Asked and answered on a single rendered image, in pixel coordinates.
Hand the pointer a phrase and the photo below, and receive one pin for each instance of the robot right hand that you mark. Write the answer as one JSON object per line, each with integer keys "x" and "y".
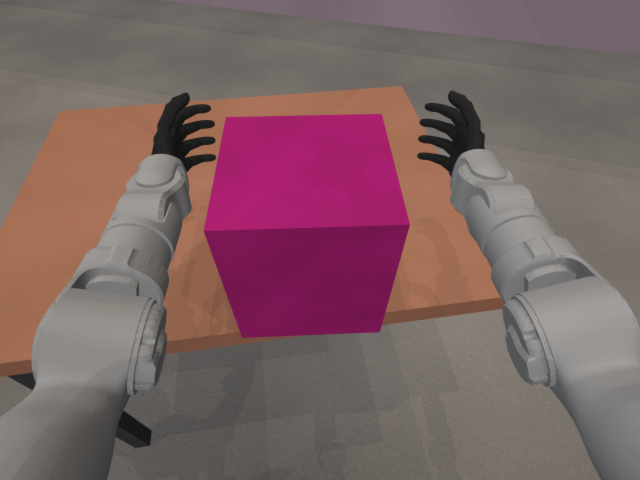
{"x": 466, "y": 134}

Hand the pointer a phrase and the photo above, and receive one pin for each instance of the table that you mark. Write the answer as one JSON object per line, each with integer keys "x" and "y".
{"x": 89, "y": 155}

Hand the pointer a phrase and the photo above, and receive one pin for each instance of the carton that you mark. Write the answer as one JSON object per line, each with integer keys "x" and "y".
{"x": 306, "y": 223}

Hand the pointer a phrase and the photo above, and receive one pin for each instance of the robot right forearm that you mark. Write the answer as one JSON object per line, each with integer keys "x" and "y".
{"x": 523, "y": 250}

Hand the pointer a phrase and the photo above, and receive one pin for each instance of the robot left hand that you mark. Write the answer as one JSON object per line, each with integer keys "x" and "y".
{"x": 170, "y": 135}

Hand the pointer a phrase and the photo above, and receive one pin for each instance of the robot right upper arm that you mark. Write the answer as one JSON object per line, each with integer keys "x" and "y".
{"x": 578, "y": 338}

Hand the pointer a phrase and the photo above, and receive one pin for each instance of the robot left upper arm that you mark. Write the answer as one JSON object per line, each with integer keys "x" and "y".
{"x": 98, "y": 349}

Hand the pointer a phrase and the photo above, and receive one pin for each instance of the robot left forearm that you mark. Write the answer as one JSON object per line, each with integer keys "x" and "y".
{"x": 139, "y": 241}

